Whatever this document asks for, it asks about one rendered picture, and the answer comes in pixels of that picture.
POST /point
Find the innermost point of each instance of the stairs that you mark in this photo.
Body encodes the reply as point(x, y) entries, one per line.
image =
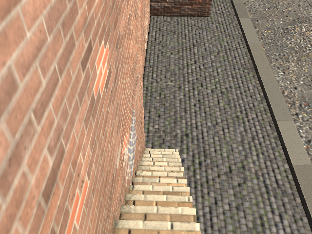
point(159, 200)

